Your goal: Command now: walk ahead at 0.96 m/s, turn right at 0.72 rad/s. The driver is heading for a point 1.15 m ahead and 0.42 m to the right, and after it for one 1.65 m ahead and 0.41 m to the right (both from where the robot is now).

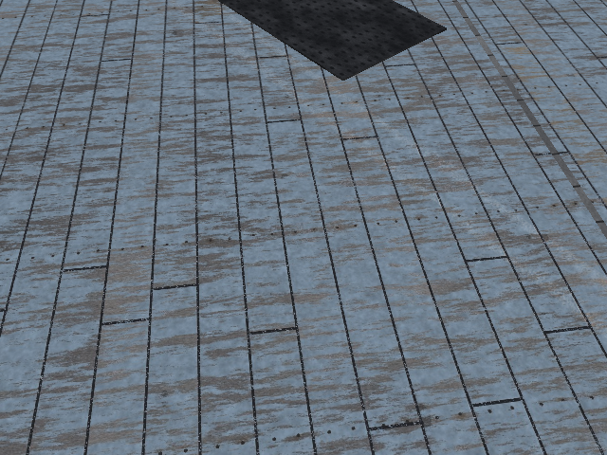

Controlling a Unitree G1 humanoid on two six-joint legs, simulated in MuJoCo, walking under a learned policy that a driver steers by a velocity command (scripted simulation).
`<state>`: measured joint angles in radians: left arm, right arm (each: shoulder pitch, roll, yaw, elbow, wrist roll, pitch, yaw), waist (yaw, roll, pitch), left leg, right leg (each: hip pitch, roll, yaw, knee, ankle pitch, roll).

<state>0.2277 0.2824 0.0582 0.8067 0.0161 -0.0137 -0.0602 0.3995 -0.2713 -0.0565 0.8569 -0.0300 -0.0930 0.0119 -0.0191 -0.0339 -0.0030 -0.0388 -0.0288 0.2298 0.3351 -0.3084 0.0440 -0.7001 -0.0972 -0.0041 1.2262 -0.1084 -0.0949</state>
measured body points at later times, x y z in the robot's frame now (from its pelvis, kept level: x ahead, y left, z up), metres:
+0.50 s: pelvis +0.44 -0.06 -0.01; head +0.47 -0.07 +0.44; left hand +0.53 +0.22 -0.13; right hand +0.59 -0.35 -0.06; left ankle +0.68 +0.08 -0.67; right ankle +0.35 -0.04 -0.74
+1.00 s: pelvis +0.87 -0.24 -0.01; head +0.88 -0.27 +0.44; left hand +1.21 -0.30 -0.05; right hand +0.59 -0.35 -0.13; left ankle +0.83 -0.04 -0.74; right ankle +0.93 -0.45 -0.69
